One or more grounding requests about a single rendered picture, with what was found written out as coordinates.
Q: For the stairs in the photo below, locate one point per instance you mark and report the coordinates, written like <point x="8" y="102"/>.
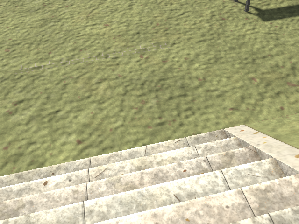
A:
<point x="206" y="178"/>

